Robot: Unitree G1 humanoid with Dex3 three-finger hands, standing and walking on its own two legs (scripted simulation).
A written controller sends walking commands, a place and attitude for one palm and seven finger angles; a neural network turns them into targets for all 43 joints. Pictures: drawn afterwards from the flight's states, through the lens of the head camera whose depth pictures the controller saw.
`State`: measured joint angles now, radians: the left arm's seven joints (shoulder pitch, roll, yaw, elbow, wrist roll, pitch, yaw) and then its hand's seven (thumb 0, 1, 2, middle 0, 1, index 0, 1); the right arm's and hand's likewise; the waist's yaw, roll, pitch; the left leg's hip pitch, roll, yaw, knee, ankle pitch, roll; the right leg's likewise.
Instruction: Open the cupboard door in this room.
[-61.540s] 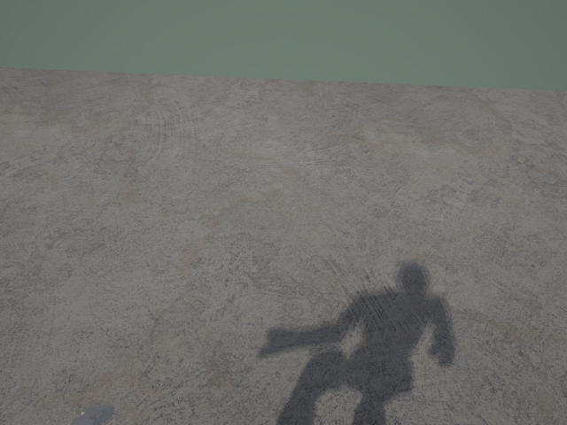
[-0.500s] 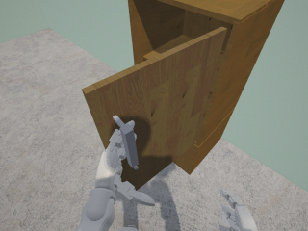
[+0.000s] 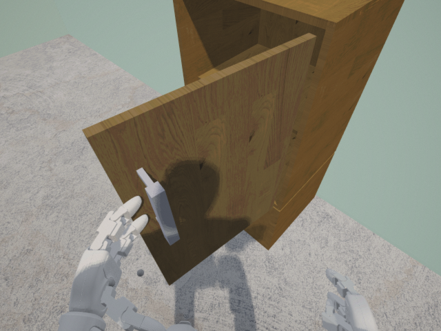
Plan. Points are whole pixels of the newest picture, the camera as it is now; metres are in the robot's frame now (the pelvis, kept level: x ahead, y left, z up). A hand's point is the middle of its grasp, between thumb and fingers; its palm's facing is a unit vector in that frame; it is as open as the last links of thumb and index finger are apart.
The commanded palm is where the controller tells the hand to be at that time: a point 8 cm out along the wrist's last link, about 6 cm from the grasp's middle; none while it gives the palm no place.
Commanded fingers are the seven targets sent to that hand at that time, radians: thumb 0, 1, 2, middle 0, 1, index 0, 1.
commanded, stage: slide the hand sideways off the handle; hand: left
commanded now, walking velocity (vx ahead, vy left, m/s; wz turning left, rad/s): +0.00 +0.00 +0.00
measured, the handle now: (158, 208) +0.30 +0.13 +0.09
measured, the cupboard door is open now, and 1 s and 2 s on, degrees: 82 81 81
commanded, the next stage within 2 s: draw the hand back to the body in 0.32 s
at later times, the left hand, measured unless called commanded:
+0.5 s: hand (101, 291) +0.17 +0.18 +0.08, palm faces -0.05 -1.00 -0.01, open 16.3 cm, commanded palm +0.14 +0.24 +0.09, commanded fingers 0.00 -0.50 0.30 -0.15 -0.30 -0.15 -0.30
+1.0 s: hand (48, 275) +0.17 +0.23 +0.14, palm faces +0.09 -0.98 -0.20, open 15.9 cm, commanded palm +0.14 +0.28 +0.15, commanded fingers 0.00 -0.15 0.45 -0.16 -0.30 -0.16 -0.30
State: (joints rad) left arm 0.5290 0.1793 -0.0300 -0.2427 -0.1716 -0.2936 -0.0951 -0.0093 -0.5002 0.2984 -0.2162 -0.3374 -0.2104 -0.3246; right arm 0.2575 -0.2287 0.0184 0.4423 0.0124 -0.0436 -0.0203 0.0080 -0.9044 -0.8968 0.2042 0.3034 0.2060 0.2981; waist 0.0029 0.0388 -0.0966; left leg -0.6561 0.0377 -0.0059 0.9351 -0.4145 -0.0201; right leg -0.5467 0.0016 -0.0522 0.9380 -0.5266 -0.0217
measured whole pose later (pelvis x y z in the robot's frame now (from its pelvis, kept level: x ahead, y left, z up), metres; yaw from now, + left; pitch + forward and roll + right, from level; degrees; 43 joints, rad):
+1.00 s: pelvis -0.01 +0.04 +0.02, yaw +0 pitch +3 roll -3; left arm 0.57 0.31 0.14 -0.48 -0.19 -0.08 -0.08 -0.01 -0.42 0.33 -0.16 -0.31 -0.16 -0.30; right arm 0.27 -0.22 0.07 0.46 0.04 -0.14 -0.08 0.01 -0.90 -0.90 0.21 0.30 0.21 0.30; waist 0.04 0.05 -0.10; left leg -0.54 0.02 0.00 0.86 -0.37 0.03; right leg -0.41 -0.01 -0.04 0.79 -0.44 0.03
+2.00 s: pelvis +0.03 +0.01 +0.05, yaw -2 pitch -3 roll +0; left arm 0.51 0.35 0.33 -0.44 -0.07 -0.04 0.11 0.02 0.88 0.89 -0.21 -0.31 -0.21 -0.30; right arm 0.19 -0.23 0.01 0.61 0.01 -0.05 -0.09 0.01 -0.90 -0.90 0.20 0.30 0.21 0.30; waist 0.07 0.05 0.01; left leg -0.14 0.03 0.04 0.44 -0.25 -0.01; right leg -0.04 0.00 -0.01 0.39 -0.31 -0.01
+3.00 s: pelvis -0.13 +0.07 +0.03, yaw +1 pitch -1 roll -2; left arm 0.50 0.40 0.41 -0.53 -0.03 -0.20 0.17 0.02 0.89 0.90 -0.21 -0.31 -0.22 -0.30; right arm 0.20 -0.22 -0.01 0.61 0.00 -0.06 -0.08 0.01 -0.90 -0.90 0.21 0.30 0.21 0.30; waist 0.01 -0.01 0.05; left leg -0.40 -0.02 0.02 0.64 -0.21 0.04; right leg -0.40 -0.01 0.06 0.65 -0.27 0.05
